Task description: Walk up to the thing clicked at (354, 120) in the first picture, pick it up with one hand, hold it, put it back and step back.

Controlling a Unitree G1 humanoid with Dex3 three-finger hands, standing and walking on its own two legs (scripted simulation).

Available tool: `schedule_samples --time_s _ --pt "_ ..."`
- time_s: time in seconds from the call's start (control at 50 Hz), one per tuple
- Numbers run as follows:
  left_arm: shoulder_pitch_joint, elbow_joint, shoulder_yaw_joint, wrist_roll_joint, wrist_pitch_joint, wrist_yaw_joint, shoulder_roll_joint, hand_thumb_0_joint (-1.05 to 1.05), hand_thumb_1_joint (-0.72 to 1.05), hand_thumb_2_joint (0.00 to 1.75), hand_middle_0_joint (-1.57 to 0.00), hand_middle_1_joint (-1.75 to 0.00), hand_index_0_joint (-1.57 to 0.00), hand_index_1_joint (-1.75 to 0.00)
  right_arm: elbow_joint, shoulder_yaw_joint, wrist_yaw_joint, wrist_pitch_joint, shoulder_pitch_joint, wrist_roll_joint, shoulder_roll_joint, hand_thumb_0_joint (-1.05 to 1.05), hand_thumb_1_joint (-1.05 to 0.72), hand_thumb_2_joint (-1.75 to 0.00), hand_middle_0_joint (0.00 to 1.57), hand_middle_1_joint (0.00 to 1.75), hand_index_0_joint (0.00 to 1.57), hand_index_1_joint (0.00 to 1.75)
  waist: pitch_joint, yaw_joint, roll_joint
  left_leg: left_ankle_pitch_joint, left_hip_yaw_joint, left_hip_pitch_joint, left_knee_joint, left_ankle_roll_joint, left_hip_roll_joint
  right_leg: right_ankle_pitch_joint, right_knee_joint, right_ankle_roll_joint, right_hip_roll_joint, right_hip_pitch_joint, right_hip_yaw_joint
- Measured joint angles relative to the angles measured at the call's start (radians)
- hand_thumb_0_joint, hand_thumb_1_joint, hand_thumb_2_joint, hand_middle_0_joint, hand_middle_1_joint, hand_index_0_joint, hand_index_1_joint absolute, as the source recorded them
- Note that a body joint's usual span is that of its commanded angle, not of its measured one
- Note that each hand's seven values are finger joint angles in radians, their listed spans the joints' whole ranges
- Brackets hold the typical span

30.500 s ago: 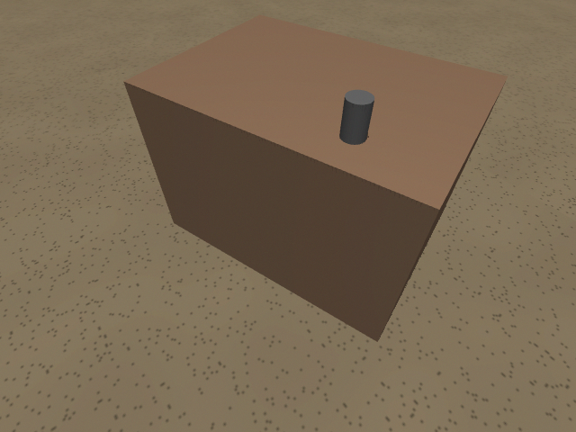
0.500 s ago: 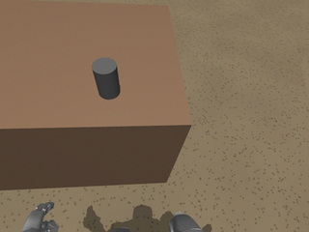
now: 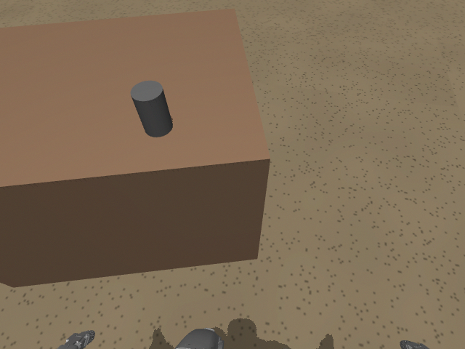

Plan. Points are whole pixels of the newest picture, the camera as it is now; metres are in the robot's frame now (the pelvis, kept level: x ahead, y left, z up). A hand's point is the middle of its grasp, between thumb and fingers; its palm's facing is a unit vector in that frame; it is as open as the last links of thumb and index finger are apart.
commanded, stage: step back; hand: left
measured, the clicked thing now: (153, 110) +0.64 +0.22 -0.01
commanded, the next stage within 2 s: none
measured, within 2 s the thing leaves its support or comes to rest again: neither
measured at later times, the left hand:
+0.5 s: hand out of the picture -0.07 +0.28 -0.16, palm faces +0.00 -0.93 -0.37, open 7.3 cm
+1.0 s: hand out of the picture -0.19 +0.24 -0.15, palm faces +0.09 -0.92 -0.38, open 7.3 cm
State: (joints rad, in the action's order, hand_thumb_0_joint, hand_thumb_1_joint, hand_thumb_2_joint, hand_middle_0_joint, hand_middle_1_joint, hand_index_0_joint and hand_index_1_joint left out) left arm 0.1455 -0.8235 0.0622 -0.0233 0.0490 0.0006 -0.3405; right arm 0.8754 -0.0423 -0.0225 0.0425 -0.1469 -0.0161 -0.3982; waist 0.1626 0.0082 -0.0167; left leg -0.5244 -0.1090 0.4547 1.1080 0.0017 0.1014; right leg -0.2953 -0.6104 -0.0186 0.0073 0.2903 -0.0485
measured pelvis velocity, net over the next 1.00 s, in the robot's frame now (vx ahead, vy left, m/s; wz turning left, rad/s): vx -0.31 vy -0.04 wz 0.09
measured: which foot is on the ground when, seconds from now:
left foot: up 0.00-0.14, down 0.16-0.60, up 0.62-0.88, down 0.90-1.00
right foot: down 0.00-0.18, up 0.20-0.56, down 0.58-0.92, up 0.94-1.00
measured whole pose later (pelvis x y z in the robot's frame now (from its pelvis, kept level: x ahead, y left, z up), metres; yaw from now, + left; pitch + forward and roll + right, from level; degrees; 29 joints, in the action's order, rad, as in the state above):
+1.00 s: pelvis -0.31 -0.04 -0.01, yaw +5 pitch -3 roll +0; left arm 0.08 -0.80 0.07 -0.01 0.09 -0.02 -0.39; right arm 0.89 -0.03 0.00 0.03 -0.20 0.03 -0.36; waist 0.18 0.00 0.03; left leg -0.30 -0.02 0.32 0.67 -0.03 0.04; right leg -0.53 -1.04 -0.01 0.04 0.48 -0.10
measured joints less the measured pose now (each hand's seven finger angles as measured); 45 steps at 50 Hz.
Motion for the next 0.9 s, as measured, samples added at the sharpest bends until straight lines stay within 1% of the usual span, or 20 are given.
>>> schedule_samples --time_s 0.06,0.12,0.16,0.18,0.2,0.24,0.26,0.3,0.36,0.42,0.48,0.56,0.6,0.62,0.66,0.7,0.76,0.84,0.88,0.9 --pt "-0.016 0.030 -0.001 -0.006 0.001 -0.006 0.000 0.01 0.90 0.90 -0.21 -0.30 -0.21 -0.30 -0.008 0.004 -0.002 -0.008 -0.016 0.004 -0.007 0.01 -0.90 -0.90 0.21 0.30 0.21 0.30 -0.005 0.002 0.000 -0.003 0.015 -0.047 -0.071 0.009 -0.016 0.022 0.002 0.004 -0.010 0.026 0.017" --pt "-0.035 0.063 -0.002 -0.005 0.000 -0.008 -0.012 0.01 0.90 0.90 -0.21 -0.30 -0.21 -0.30 -0.010 0.002 0.001 -0.013 -0.024 0.013 -0.007 0.01 -0.90 -0.90 0.21 0.30 0.21 0.30 0.001 0.000 0.009 0.017 0.052 -0.122 -0.263 0.008 -0.052 0.028 -0.030 0.014 -0.022 0.065 0.041" --pt "-0.048 0.075 -0.003 0.002 0.005 -0.005 -0.026 0.01 0.90 0.90 -0.21 -0.30 -0.21 -0.30 -0.008 -0.002 0.005 -0.022 -0.027 0.021 -0.003 0.01 -0.90 -0.90 0.21 0.30 0.21 0.30 0.007 -0.007 0.022 0.133 0.075 -0.181 -0.429 -0.004 -0.064 0.020 -0.077 0.024 -0.035 0.099 0.055" --pt "-0.057 0.074 0.000 0.005 0.011 -0.004 -0.037 0.01 0.90 0.90 -0.21 -0.30 -0.21 -0.30 0.000 -0.006 0.006 -0.025 -0.021 0.028 0.010 0.01 -0.90 -0.90 0.21 0.30 0.21 0.30 0.021 -0.001 0.053 0.168 0.091 -0.188 -0.446 -0.017 -0.046 0.017 -0.101 0.028 -0.053 0.110 0.041" --pt "-0.060 0.068 0.003 0.008 0.017 -0.005 -0.042 0.01 0.91 0.90 -0.21 -0.30 -0.21 -0.30 0.002 -0.005 0.011 -0.025 -0.019 0.033 0.019 0.01 -0.90 -0.90 0.21 0.30 0.21 0.30 0.028 0.007 0.070 0.173 0.102 -0.184 -0.441 -0.028 -0.040 -0.023 -0.127 0.020 -0.046 0.122 0.017" --pt "-0.057 0.046 0.008 0.007 0.031 -0.008 -0.042 0.01 0.91 0.90 -0.21 -0.30 -0.21 -0.30 -0.001 0.001 0.022 -0.027 -0.023 0.040 0.024 0.01 -0.90 -0.90 0.21 0.30 0.21 0.30 0.021 -0.005 0.058 0.184 0.088 -0.166 -0.436 -0.039 -0.059 -0.177 -0.275 0.010 0.027 0.157 -0.040" --pt "-0.052 0.037 0.010 0.009 0.036 -0.010 -0.045 0.01 0.91 0.90 -0.21 -0.30 -0.21 -0.30 0.000 0.005 0.023 -0.029 -0.025 0.042 0.029 0.01 -0.90 -0.90 0.21 0.30 0.21 0.30 0.017 -0.009 0.055 0.198 0.082 -0.163 -0.451 -0.039 -0.069 -0.212 -0.365 0.006 0.063 0.174 -0.067" --pt "-0.034 0.027 0.017 0.014 0.035 -0.011 -0.054 0.01 0.91 0.90 -0.20 -0.30 -0.21 -0.30 -0.002 0.008 0.020 -0.029 -0.026 0.044 0.039 0.01 -0.90 -0.90 0.21 0.30 0.21 0.30 0.005 -0.004 0.061 0.234 0.085 -0.161 -0.491 -0.037 -0.084 -0.223 -0.507 0.003 0.106 0.197 -0.101" --pt "0.000 0.020 0.029 0.011 0.028 -0.010 -0.063 0.01 0.91 0.90 -0.20 -0.30 -0.21 -0.30 -0.015 0.003 0.014 -0.029 -0.017 0.043 0.043 0.01 -0.90 -0.90 0.21 0.30 0.21 0.30 0.001 0.006 0.061 0.275 0.094 -0.148 -0.524 -0.035 -0.107 -0.212 -0.597 0.026 0.118 0.182 -0.112" --pt "0.032 0.009 0.037 0.005 0.029 -0.008 -0.073 0.01 0.91 0.90 -0.20 -0.30 -0.21 -0.30 -0.041 -0.002 0.009 -0.033 -0.002 0.040 0.043 0.01 -0.90 -0.90 0.21 0.30 0.21 0.30 0.005 0.011 0.063 0.303 0.108 -0.125 -0.528 -0.031 -0.125 -0.214 -0.561 0.050 0.097 0.135 -0.115" --pt "0.049 -0.005 0.037 0.006 0.033 -0.003 -0.078 0.01 0.91 0.90 -0.20 -0.30 -0.21 -0.30 -0.066 -0.004 0.010 -0.031 0.018 0.041 0.034 0.01 -0.90 -0.90 0.21 0.30 0.21 0.30 0.014 0.015 0.057 0.324 0.121 -0.090 -0.512 -0.024 -0.146 -0.215 -0.440 0.058 0.061 0.077 -0.094" --pt "0.064 -0.024 0.032 0.006 0.023 0.011 -0.074 0.01 0.91 0.90 -0.20 -0.30 -0.21 -0.30 -0.084 -0.005 0.015 -0.017 0.041 0.043 0.009 0.01 -0.90 -0.90 0.21 0.30 0.21 0.30 0.010 0.019 0.035 0.347 0.129 -0.021 -0.465 0.001 -0.171 -0.146 -0.149 0.034 0.006 -0.034 -0.027" --pt "0.066 -0.041 0.032 0.000 0.013 0.015 -0.056 0.01 0.91 0.90 -0.20 -0.30 -0.21 -0.30 -0.080 -0.011 0.017 -0.004 0.049 0.038 -0.013 0.01 -0.90 -0.90 0.21 0.30 0.21 0.30 0.008 0.013 -0.009 0.348 0.101 0.020 -0.425 0.010 -0.192 -0.124 -0.056 0.032 0.019 -0.070 0.009" --pt "0.069 -0.044 0.029 -0.005 0.013 0.018 -0.043 0.01 0.91 0.90 -0.20 -0.30 -0.21 -0.30 -0.070 -0.017 0.013 0.003 0.047 0.033 -0.019 0.01 -0.90 -0.90 0.21 0.30 0.21 0.30 0.006 0.005 -0.029 0.281 0.059 0.039 -0.396 0.005 -0.174 -0.118 -0.065 0.031 0.025 -0.061 0.026" --pt "0.087 -0.037 0.019 -0.013 0.016 0.024 -0.034 0.01 0.91 0.90 -0.20 -0.30 -0.21 -0.30 -0.047 -0.023 0.004 0.015 0.027 0.027 -0.015 0.01 -0.90 -0.90 0.21 0.30 0.21 0.30 -0.017 0.022 -0.011 0.107 0.013 0.080 -0.250 0.010 -0.093 -0.106 -0.087 0.021 0.000 -0.028 0.015" --pt "0.096 -0.035 0.011 -0.015 0.018 0.018 -0.022 0.01 0.91 0.90 -0.21 -0.30 -0.21 -0.30 -0.032 -0.021 0.002 0.015 0.001 0.018 -0.019 0.01 -0.90 -0.90 0.21 0.30 0.21 0.30 -0.031 0.030 0.000 0.065 -0.009 0.100 -0.095 0.009 -0.025 -0.077 -0.068 0.020 -0.026 -0.017 0.009" --pt "0.086 -0.025 0.008 -0.019 0.018 0.008 -0.014 0.01 0.91 0.90 -0.21 -0.30 -0.21 -0.30 -0.022 -0.015 0.001 0.003 -0.037 0.014 -0.022 0.01 -0.90 -0.90 0.21 0.30 0.21 0.30 -0.037 0.023 0.001 0.052 0.003 0.071 -0.005 0.011 0.005 -0.039 -0.045 0.021 -0.044 0.002 0.023" --pt "0.039 0.015 0.008 -0.017 0.011 -0.007 -0.027 0.01 0.90 0.90 -0.21 -0.30 -0.21 -0.30 -0.007 -0.006 0.003 -0.001 -0.071 0.022 -0.009 0.01 -0.90 -0.90 0.21 0.30 0.21 0.30 -0.023 0.007 0.006 0.023 0.053 -0.061 -0.187 0.010 -0.034 -0.013 -0.060 0.024 -0.056 0.047 0.063" --pt "0.008 0.037 0.006 -0.008 0.013 -0.010 -0.039 0.01 0.90 0.90 -0.21 -0.30 -0.21 -0.30 -0.001 -0.003 0.007 -0.007 -0.081 0.027 0.000 0.01 -0.90 -0.90 0.21 0.30 0.21 0.30 -0.012 -0.002 0.015 0.093 0.083 -0.148 -0.371 0.003 -0.058 -0.015 -0.099 0.029 -0.067 0.082 0.084" --pt "-0.013 0.043 0.005 -0.005 0.016 -0.010 -0.047 0.01 0.90 0.90 -0.21 -0.30 -0.21 -0.30 0.006 -0.005 0.008 -0.012 -0.079 0.030 0.010 0.01 -0.90 -0.90 0.21 0.30 0.21 0.30 0.000 -0.005 0.033 0.161 0.092 -0.171 -0.433 -0.011 -0.050 -0.020 -0.128 0.033 -0.083 0.100 0.087"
